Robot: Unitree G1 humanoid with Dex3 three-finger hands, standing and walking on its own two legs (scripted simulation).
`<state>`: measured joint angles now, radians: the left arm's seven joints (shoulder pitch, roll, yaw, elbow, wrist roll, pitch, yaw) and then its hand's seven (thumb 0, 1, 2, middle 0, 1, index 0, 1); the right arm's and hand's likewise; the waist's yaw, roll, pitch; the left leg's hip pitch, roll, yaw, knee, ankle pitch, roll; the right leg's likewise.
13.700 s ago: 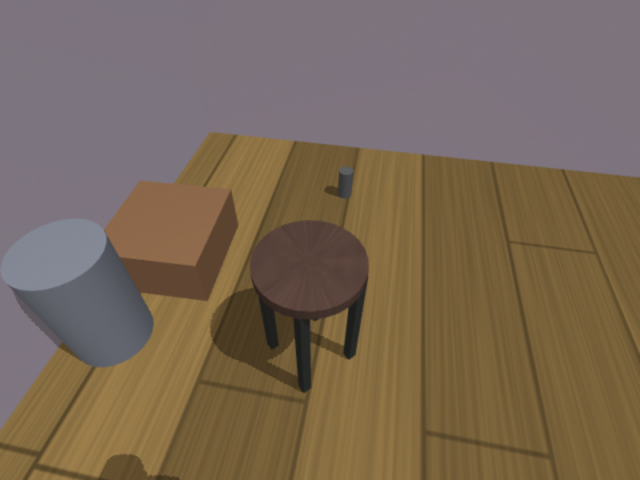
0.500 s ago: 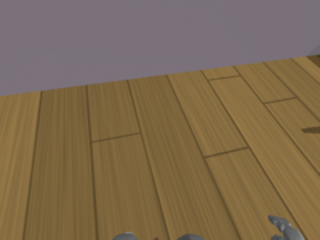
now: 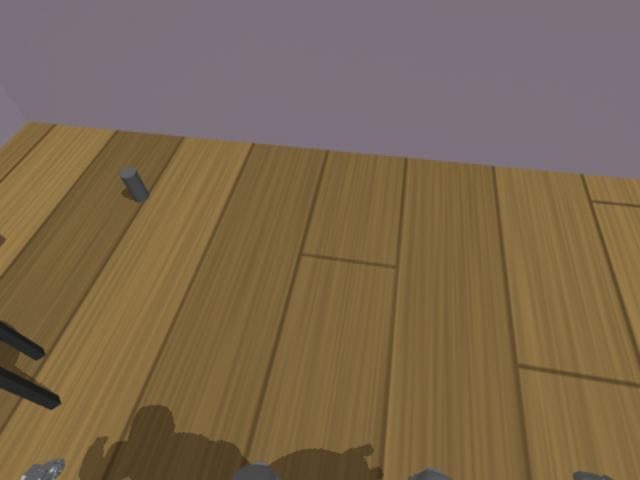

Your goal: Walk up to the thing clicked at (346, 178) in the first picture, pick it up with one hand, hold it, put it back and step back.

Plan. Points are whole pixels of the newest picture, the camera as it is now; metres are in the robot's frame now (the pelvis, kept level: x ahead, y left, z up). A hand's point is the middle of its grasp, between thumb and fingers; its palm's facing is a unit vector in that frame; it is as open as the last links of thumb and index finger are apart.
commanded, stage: walk up
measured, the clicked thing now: (134, 185) +1.28 +0.83 -0.67
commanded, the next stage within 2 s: stand in 1.26 s
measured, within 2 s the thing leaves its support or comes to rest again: neither
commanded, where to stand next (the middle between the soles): +0.09 +0.05 m, yaw +26 degrees
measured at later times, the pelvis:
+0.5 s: pelvis +0.02 +0.02 +0.01, yaw +19 degrees
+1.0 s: pelvis +0.03 +0.04 +0.01, yaw +26 degrees
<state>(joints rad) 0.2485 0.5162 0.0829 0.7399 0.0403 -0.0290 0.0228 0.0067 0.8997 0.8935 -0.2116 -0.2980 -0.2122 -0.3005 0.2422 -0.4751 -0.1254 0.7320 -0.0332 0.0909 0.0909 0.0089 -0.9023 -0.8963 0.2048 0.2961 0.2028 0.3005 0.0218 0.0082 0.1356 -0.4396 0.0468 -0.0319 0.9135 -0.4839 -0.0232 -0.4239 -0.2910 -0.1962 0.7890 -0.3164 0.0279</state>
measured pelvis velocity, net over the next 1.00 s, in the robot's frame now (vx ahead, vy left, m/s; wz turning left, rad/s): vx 0.03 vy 0.04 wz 0.46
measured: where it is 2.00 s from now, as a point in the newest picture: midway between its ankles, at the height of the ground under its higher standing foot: outside the picture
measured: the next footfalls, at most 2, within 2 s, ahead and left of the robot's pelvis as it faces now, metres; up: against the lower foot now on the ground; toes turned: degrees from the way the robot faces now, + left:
left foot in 0.04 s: +0.05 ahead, +0.17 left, +0.00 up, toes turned +2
right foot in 0.30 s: +0.15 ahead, -0.09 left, +0.00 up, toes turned +20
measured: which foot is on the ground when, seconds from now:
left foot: up 0.00-0.02, down 0.04-0.32, up 0.34-0.56, down 0.58-1.00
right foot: down 0.00-0.06, up 0.08-0.28, down 0.30-1.00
